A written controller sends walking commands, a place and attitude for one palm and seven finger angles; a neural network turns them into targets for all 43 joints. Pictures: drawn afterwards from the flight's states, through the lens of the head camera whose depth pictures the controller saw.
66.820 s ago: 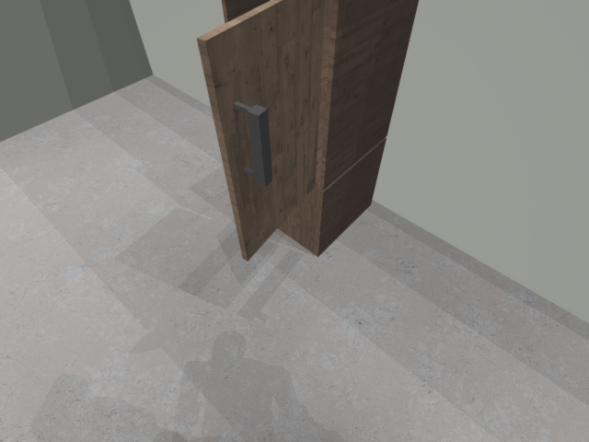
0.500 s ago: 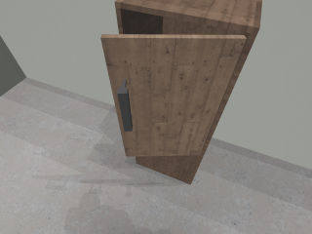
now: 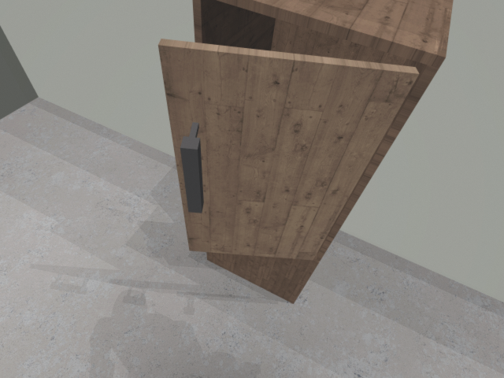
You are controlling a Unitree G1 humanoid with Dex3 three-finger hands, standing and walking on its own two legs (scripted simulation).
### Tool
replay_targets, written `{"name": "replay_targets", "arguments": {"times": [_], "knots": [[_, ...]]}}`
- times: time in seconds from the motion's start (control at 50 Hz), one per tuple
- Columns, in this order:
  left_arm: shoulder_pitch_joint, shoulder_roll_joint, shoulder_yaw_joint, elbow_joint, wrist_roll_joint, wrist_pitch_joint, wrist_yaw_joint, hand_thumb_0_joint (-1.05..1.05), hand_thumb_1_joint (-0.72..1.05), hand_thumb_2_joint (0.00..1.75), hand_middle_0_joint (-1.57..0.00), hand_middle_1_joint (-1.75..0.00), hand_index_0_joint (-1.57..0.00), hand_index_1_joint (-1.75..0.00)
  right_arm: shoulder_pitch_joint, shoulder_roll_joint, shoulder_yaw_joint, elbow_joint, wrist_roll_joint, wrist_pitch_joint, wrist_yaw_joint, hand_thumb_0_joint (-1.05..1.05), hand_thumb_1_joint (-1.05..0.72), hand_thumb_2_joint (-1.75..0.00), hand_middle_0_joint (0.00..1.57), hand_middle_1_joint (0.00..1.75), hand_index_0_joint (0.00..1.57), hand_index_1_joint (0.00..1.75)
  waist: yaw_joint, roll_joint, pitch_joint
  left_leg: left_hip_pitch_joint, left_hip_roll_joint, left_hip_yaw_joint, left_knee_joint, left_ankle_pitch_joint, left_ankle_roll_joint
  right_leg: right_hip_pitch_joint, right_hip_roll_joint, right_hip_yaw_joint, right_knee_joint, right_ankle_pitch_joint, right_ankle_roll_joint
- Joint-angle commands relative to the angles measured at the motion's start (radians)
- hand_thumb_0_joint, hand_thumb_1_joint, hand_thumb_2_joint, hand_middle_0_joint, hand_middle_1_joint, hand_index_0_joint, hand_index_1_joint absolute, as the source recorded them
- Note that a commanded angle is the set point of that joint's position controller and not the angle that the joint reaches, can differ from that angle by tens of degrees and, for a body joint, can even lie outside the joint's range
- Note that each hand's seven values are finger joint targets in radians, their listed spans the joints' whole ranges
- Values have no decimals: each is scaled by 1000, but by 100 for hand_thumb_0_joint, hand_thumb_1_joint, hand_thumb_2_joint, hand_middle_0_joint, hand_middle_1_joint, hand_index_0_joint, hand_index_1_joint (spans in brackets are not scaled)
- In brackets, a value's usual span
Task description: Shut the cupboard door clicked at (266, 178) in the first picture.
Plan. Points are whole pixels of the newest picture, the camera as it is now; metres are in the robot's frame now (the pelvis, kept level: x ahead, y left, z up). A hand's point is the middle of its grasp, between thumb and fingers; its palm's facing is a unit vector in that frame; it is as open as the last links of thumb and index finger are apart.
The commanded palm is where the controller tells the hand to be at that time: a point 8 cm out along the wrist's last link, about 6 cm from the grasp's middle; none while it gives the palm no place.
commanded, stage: shuffle to correct the standing spot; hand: left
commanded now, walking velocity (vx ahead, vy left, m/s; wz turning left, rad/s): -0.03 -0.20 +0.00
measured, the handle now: (195, 169) +0.44 +0.14 +0.05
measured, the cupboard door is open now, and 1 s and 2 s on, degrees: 24 24 24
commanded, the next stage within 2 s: come to a stop and stand still in 0.12 s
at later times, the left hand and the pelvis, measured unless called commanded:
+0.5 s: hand out of the picture +0.06 +0.08 -0.15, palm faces +0.04 -0.97 -0.24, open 7.3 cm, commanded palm none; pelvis +0.01 -0.11 +0.01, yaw +1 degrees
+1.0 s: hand out of the picture -0.03 +0.14 -0.16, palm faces +0.11 -0.97 -0.20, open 7.4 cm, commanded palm none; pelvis -0.03 -0.05 +0.02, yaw +2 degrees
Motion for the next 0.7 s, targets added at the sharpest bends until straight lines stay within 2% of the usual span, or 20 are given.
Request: {"name": "replay_targets", "arguments": {"times": [0.0, 0.04, 0.08, 0.12, 0.16, 0.2, 0.22, 0.24, 0.26, 0.28, 0.3, 0.32, 0.34, 0.38, 0.42, 0.46, 0.5, 0.56, 0.64, 0.68], "knots": [[-48, 96, 43, -102, 10, -1, 0, 0, 90, 90, -20, -30, -20, -30, 153, -186, -38, -3, 1, -7, -26, 0, -90, -90, 20, 30, 20, 30, -44, 223, 18, 123, 391, -340, -295, 752, 220, -309, -99, 129, 341, -1, 31], [-5, 53, 42, -93, 10, 12, -21, 0, 90, 90, -20, -30, -20, -30, 63, -186, -37, -39, -3, -15, -20, 0, -90, -90, 20, 30, 20, 30, 2, 229, 32, -3, 306, -207, -327, 609, 156, -228, -101, 84, 289, 99, 45], [-1, 32, 40, -91, 8, 19, -34, 0, 90, 90, -20, -30, -20, -30, 56, -198, -44, -47, -6, -17, -14, 0, -90, -90, 20, 30, 20, 30, 9, 233, 6, -12, 258, -131, -333, 562, 125, -190, -100, 30, 171, 153, 61], [-29, 29, 42, -107, 4, 24, -38, 0, 90, 90, -20, -30, -20, -30, 51, -220, -58, -58, -9, -9, -6, 0, -90, -90, 20, 30, 20, 30, 1, 275, 3, -6, 250, -119, -332, 479, 118, -187, -106, 1, 67, 171, 71], [-71, 38, 44, -124, 5, 20, -41, 0, 90, 90, -20, -30, -20, -30, 64, -233, -69, -61, -12, 0, -1, 0, -90, -90, 20, 30, 20, 30, -16, 283, 7, -6, 248, -124, -324, 416, 116, -176, -95, -26, -16, 178, 75], [-68, 49, 50, -136, 3, 9, -45, 0, 90, 90, -20, -30, -20, -30, 41, -259, -86, -76, -13, 9, 2, 0, -90, -90, 20, 30, 20, 30, -10, 299, -30, -21, 256, -140, -272, 347, 97, -99, -88, -39, -139, 188, 70], [-28, 54, 53, -127, 2, -1, -45, 0, 90, 90, -20, -30, -20, -30, 24, -263, -88, -86, -13, 14, 6, 0, -90, -90, 20, 30, 20, 30, 11, 293, -58, -37, 234, -127, -212, 292, 70, -25, -76, -52, -237, 237, 67], [29, 76, 59, -108, 5, -16, -40, 0, 90, 90, -20, -30, -20, -30, 22, -240, -84, -93, -12, 18, 13, 0, -90, -90, 20, 30, 20, 30, 36, 219, -85, -71, 174, -83, -125, 178, 29, 66, -76, -48, -344, 307, 69], [77, 137, 63, -92, 12, -38, -30, 0, 90, 90, -20, -30, -20, -30, 50, -171, -70, -98, -8, 21, 21, 0, -90, -90, 20, 30, 20, 30, 49, 10, -111, -123, 62, -19, 38, -40, -17, 130, -161, 44, -461, 377, 59], [59, 236, 77, -100, 21, -51, -18, 0, 90, 90, -20, -30, -20, -30, 84, -70, -47, -126, 2, 27, 26, 0, -90, -90, 20, 30, 20, 30, 37, -329, -127, -253, -38, -11, 273, -300, -44, 120, -395, 355, -557, 443, 2], [33, 238, 61, -123, 8, -52, -16, 0, 90, 90, -20, -30, -20, -30, 60, -106, -46, -140, 8, 33, 26, 0, -90, -90, 20, 30, 20, 30, 55, -209, -149, -181, -4, -140, 335, -283, -15, 15, -430, 400, -612, 318, -65], [-50, 226, 54, -137, 12, -53, -19, 0, 90, 90, -20, -30, -20, -30, 38, -96, -46, -134, 9, 25, 38, 0, -90, -90, 20, 30, 20, 30, 21, -98, -77, -190, 11, -125, 338, -196, -7, -28, -391, 320, -619, 251, -88], [-83, 203, 59, -141, 13, -62, -14, 0, 90, 90, -20, -30, -20, -30, 50, -87, -43, -124, 5, 26, 41, 0, -90, -90, 20, 30, 20, 30, 6, -216, -79, -230, -2, -103, 386, -149, -20, 0, -360, 357, -586, 383, -66], [-118, 160, 40, -148, 8, -67, 0, 0, 90, 90, -20, -30, -20, -30, 66, -109, -43, -98, 9, 26, 40, 0, -90, -90, 20, 30, 20, 30, -2, -204, -60, -235, 8, -107, 408, -80, -39, 26, -357, 269, -524, 644, -73], [-88, 172, 46, -148, 9, -65, 5, 0, 90, 90, -20, -30, -20, -30, 55, -110, -39, -98, 13, 30, 43, 0, -90, -90, 20, 30, 20, 30, 13, -120, -94, -229, -13, -93, 389, -66, -56, 84, -370, 238, -494, 780, -99], [-47, 192, 57, -135, 9, -59, 14, 0, 90, 90, -20, -30, -20, -30, 13, -113, -37, -110, 11, 37, 42, 0, -90, -90, 20, 30, 20, 30, 44, -41, -104, -261, -24, -87, 376, -82, -66, 157, -412, 259, -481, 857, -142], [-26, 201, 63, -128, 9, -57, 22, 0, 90, 90, -20, -30, -20, -30, -19, -108, -34, -131, 8, 44, 44, 0, -90, -90, 20, 30, 20, 30, 54, -15, -94, -284, -25, -99, 372, -81, -70, 168, -438, 275, -488, 864, -165], [-35, 204, 63, -126, 12, -50, 27, 0, 90, 90, -20, -30, -20, -30, -35, -103, -36, -148, 9, 52, 49, 0, -90, -90, 20, 30, 20, 30, 54, -46, -91, -259, -30, -100, 321, -76, -68, 146, -439, 267, -503, 796, -175], [-83, 219, 65, -145, 18, -39, 19, 0, 90, 90, -20, -30, -20, -30, -31, -98, -34, -160, 17, 48, 55, 0, -90, -90, 20, 30, 20, 30, 38, -100, -93, -132, -34, -82, 159, -60, -53, 40, -407, 240, -525, 592, -155], [-106, 221, 65, -151, 17, -33, 15, 0, 90, 90, -20, -30, -20, -30, 1, -85, -33, -150, 18, 40, 54, 0, -90, -90, 20, 30, 20, 30, 19, -80, -89, -16, -56, -49, 33, -2, -44, -40, -372, 223, -524, 457, -127]]}}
